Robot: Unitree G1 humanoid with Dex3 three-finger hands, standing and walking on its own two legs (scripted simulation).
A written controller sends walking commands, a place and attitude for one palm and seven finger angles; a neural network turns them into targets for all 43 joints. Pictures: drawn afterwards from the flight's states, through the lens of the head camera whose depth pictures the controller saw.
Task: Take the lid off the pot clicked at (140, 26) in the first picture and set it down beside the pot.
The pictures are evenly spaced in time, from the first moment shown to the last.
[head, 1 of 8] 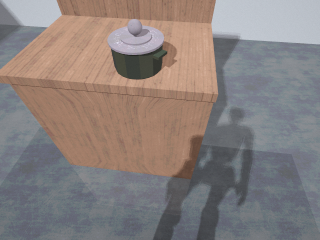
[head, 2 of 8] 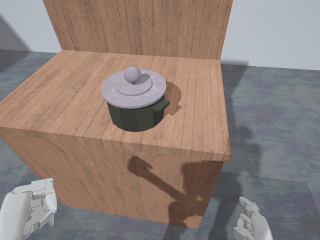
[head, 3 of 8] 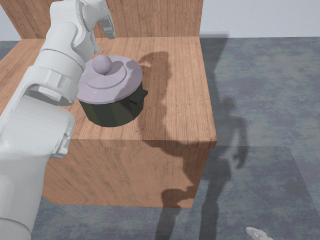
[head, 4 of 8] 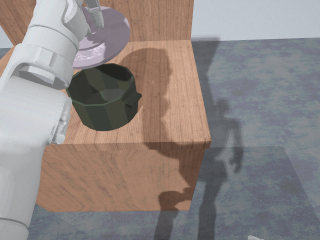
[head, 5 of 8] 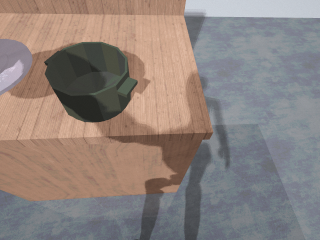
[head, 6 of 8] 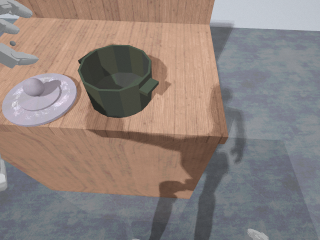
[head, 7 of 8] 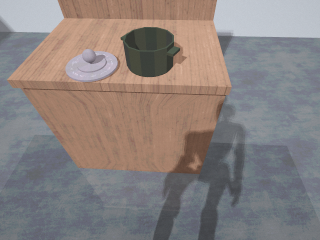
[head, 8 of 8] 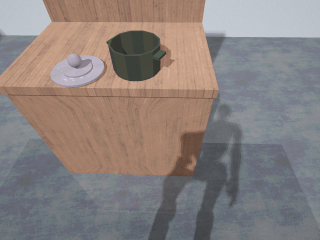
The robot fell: no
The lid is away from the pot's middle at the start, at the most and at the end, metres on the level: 0.00 0.24 0.23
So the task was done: yes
